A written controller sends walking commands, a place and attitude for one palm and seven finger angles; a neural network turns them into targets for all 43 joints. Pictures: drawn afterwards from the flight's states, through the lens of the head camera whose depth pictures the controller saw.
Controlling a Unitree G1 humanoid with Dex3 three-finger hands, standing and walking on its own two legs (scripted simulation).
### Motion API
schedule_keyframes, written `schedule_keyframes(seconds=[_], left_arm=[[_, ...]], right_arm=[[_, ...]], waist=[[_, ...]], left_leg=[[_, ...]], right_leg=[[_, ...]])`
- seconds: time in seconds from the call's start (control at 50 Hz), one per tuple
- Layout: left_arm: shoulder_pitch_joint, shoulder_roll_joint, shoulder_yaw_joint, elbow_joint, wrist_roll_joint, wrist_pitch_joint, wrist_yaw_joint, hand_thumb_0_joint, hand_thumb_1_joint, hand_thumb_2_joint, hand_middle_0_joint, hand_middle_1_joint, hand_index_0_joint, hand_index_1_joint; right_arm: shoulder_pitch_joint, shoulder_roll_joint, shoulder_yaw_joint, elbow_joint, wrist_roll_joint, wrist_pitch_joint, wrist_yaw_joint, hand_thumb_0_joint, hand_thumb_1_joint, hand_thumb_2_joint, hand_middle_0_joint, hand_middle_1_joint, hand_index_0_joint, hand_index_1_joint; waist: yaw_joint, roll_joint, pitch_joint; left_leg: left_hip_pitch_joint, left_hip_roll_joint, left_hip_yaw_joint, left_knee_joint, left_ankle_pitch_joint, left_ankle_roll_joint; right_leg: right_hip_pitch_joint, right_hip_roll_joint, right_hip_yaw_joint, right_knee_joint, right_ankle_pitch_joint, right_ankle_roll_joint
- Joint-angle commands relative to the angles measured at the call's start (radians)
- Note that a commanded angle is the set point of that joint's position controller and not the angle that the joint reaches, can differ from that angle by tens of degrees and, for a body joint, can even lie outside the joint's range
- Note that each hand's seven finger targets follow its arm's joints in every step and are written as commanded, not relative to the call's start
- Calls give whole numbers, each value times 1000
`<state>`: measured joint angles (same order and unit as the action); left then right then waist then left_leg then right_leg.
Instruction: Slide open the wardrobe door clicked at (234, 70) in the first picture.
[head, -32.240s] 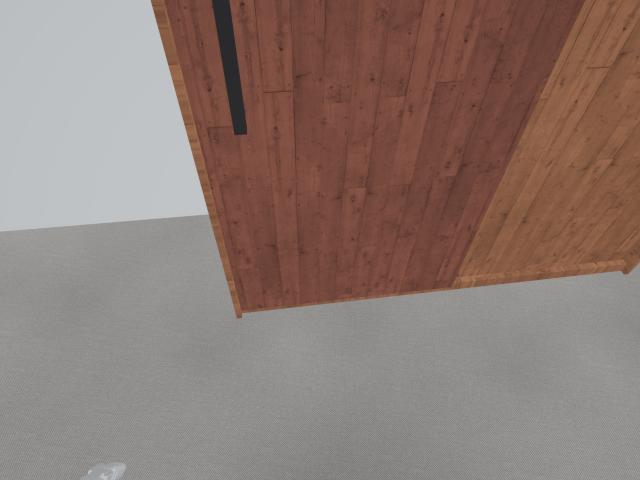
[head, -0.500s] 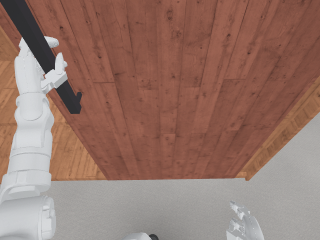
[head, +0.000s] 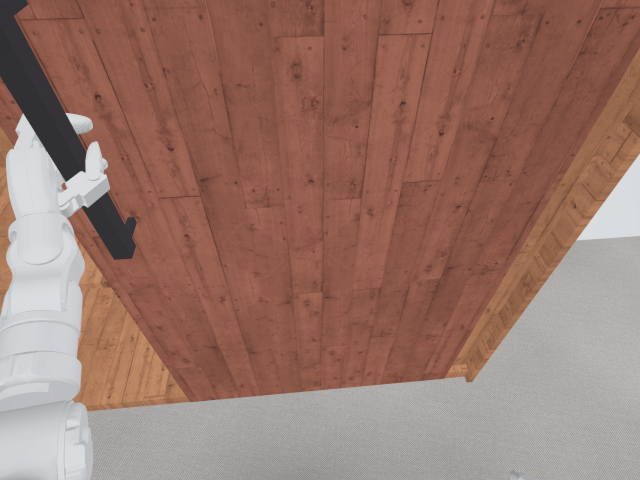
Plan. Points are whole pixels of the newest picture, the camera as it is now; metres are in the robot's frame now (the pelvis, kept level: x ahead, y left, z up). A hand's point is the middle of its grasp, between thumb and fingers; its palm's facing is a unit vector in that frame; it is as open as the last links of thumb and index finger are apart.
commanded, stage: loosen the grip on the handle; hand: left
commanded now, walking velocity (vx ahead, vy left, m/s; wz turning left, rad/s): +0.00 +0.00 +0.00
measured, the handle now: (80, 150) +0.43 +0.32 +0.20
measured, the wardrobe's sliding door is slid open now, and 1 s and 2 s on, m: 0.67 0.67 0.67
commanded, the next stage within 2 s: slip the hand off the handle in 0.62 s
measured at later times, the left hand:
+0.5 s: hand (86, 173) +0.39 +0.29 +0.20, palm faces +0.46 -0.87 -0.20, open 13.4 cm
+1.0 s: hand (57, 171) +0.39 +0.33 +0.20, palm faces +0.50 -0.84 -0.19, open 14.6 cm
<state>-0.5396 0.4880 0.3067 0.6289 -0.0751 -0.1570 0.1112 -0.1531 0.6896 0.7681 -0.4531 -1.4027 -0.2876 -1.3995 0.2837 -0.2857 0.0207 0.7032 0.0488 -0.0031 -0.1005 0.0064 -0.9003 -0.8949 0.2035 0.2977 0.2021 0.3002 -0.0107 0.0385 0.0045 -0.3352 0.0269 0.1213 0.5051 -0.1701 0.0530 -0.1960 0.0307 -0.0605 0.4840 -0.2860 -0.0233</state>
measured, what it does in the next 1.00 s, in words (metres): stands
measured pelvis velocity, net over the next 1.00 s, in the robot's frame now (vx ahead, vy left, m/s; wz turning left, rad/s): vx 0.02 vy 0.00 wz -0.02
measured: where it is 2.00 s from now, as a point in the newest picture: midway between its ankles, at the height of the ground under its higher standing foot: outside the picture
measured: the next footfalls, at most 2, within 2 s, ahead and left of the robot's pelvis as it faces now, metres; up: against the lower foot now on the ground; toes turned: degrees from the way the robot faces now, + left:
none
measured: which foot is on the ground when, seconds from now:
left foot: down 0.00-1.00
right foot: down 0.00-1.00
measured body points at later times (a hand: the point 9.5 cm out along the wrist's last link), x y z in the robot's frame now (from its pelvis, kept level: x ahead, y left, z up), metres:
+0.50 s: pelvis -0.03 -0.01 -0.01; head -0.02 +0.00 +0.44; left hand +0.36 +0.34 +0.21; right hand +0.07 -0.28 -0.10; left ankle +0.06 +0.08 -0.73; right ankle -0.02 -0.10 -0.74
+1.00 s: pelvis +0.02 +0.00 +0.00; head +0.03 +0.00 +0.45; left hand +0.36 +0.37 +0.21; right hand +0.17 -0.25 -0.09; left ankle +0.07 +0.08 -0.74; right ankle -0.02 -0.10 -0.74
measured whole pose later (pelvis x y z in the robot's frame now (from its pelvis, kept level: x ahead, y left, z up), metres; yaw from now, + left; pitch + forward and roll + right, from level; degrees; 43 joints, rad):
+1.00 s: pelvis +0.02 +0.00 +0.00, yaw -1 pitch +3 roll -1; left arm -0.45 0.53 0.47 0.42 -0.06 0.04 0.01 -0.02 -0.55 0.20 -0.34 -1.21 -0.26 -1.15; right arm 0.23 -0.25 0.04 0.65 0.02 -0.10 -0.10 0.01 -0.90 -0.89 0.21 0.30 0.21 0.30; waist 0.01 0.02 -0.05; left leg -0.38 -0.02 0.06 0.54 -0.21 0.06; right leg -0.24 0.03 -0.04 0.52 -0.33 -0.03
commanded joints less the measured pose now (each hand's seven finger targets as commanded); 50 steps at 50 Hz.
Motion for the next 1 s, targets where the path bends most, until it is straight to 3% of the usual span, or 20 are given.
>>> schedule_keyframes(seconds=[0.0,0.02,0.04,0.06,0.08,0.1,0.12,0.14,0.22,0.26,0.36,0.4,0.42,0.46,0.5,0.64,0.68,0.7,0.74,0.98], left_arm=[[-277,195,-9,-102,30,-26,-24,0,900,900,-450,-1400,-450,-1400],[-1089,896,496,-284,148,-71,-28,0,900,900,-450,-1400,-450,-1400],[-1137,779,477,-190,161,-6,-61,0,779,842,-450,-1400,-450,-1400],[-825,354,183,0,142,44,-111,0,658,783,-450,-1400,-450,-1400],[-525,233,207,112,111,50,-145,0,538,725,-450,-1400,-450,-1400],[-515,291,223,-55,75,10,-150,0,417,667,-450,-1400,-450,-1400],[-607,296,172,-132,97,-14,-139,0,296,608,-450,-1400,-450,-1400],[-641,258,124,-135,122,-30,-115,0,175,550,-450,-1400,-450,-1400],[-599,271,88,-85,113,-30,-70,0,-308,317,-450,-1400,-450,-1400],[-649,294,80,-89,108,-38,-63,0,-550,200,-423,-1367,-423,-1367],[-653,302,57,-90,110,-60,-49,0,-550,200,-357,-1283,-357,-1283],[-646,244,19,-116,94,-61,-43,0,-550,200,-330,-1250,-330,-1250],[-611,454,199,-179,95,-64,-32,0,-550,200,-317,-1233,-317,-1233],[-616,361,108,-248,90,-51,-37,0,-550,200,-290,-1200,-290,-1200],[-529,282,76,-186,57,-22,-44,0,-550,200,-263,-1167,-263,-1167],[-420,316,140,-357,44,36,-28,0,-550,200,-250,-1150,-250,-1150],[-392,263,114,-409,34,57,-26,0,-550,200,-250,-1150,-250,-1150],[-388,361,196,-389,38,70,-25,0,-550,200,-250,-1150,-250,-1150],[-361,389,224,-378,38,90,-31,0,-550,200,-250,-1150,-250,-1150],[-252,400,259,-445,10,130,-113,0,-550,200,-250,-1150,-250,-1150]], right_arm=[[-64,-138,-42,-122,1,-48,-16,0,-900,-900,200,300,200,300],[-24,-165,-114,-161,-17,-84,24,0,-900,-900,200,300,200,300],[-57,-185,-148,-68,-135,-161,25,0,-900,-900,200,300,200,300],[4,-151,-126,-78,-61,-167,35,0,-900,-900,200,300,200,300],[40,-137,-113,-67,-44,-172,42,0,-900,-900,200,300,200,300],[-5,-159,-100,-99,-42,-171,43,0,-900,-900,200,300,200,300],[-34,-148,-90,-113,-46,-170,43,0,-900,-900,200,300,200,300],[-33,-133,-83,-111,-50,-168,47,0,-900,-900,200,300,200,300],[-47,-139,-63,-124,-21,-151,36,0,-900,-900,200,300,200,300],[-50,-141,-57,-124,-19,-154,23,0,-900,-900,200,300,200,300],[-41,-141,-51,-119,-19,-167,10,0,-900,-900,200,300,200,300],[-48,-132,-52,-113,-19,-175,9,0,-900,-900,200,300,200,300],[-42,-149,-59,-113,-23,-172,3,0,-900,-900,200,300,200,300],[-65,-129,-41,-134,-23,-175,-1,0,-900,-900,200,300,200,300],[-69,-128,-39,-120,-16,-185,-8,0,-900,-900,200,300,200,300],[-67,-129,-39,-128,-24,-193,-21,0,-900,-900,200,300,200,300],[-67,-120,-38,-133,-25,-194,-16,0,-900,-900,200,300,200,300],[-56,-130,-39,-120,-27,-188,-21,0,-900,-900,200,300,200,300],[-58,-130,-36,-122,-26,-176,-26,0,-900,-900,200,300,200,300],[-59,-117,-43,-161,-17,-124,-23,0,-900,-900,200,300,200,300]], waist=[[0,-16,-176],[47,-194,-77],[24,112,-367],[-22,-4,-450],[2,-123,-394],[34,-57,-402],[18,61,-397],[-1,79,-359],[-24,2,-237],[-17,33,-261],[-23,32,-266],[-26,40,-258],[18,49,-318],[4,86,-328],[-2,21,-217],[22,41,-288],[18,53,-300],[22,29,-295],[30,11,-283],[29,47,-333]], left_leg=[[144,171,-197,-73,47,-15],[65,106,-88,15,-13,9],[26,8,-98,-57,304,-22],[214,7,-64,-13,398,-60],[274,9,-86,-1,378,-27],[308,10,-100,-25,307,-22],[324,6,-102,-32,212,-19],[303,12,-121,-30,145,-16],[173,5,-145,-77,-203,-7],[158,-1,-143,-71,-224,-8],[128,-8,-171,-54,-281,-9],[146,-5,-181,-48,-297,-11],[147,1,-185,-56,-275,-9],[160,-3,-184,-61,-248,-8],[134,4,-192,-70,-297,-8],[209,10,-189,-47,-71,-3],[250,10,-184,-35,21,-6],[240,12,-184,-34,41,-7],[212,9,-170,-26,84,-6],[263,-4,-149,20,279,-11]], right_leg=[[-52,-153,131,-100,55,12],[-111,-141,197,-203,212,26],[88,-74,79,8,577,-65],[-72,-40,11,12,441,-33],[-141,-13,12,-12,390,-12],[-126,-18,26,-33,312,-5],[-168,-21,40,-41,210,-8],[-194,-23,35,-48,155,-14],[-250,-29,58,-82,-82,-1],[-235,-33,72,-82,-110,-5],[-253,-30,73,-63,-149,-7],[-271,-27,67,-55,-152,-6],[-207,-28,78,-59,-143,-10],[-194,-28,74,-52,-107,-10],[-231,-23,65,-67,-138,-6],[-171,-23,54,-51,37,-12],[-176,-19,47,-42,93,-10],[-166,-18,47,-43,105,-9],[-138,-22,48,-45,136,-8],[-116,-13,43,-17,295,-4]])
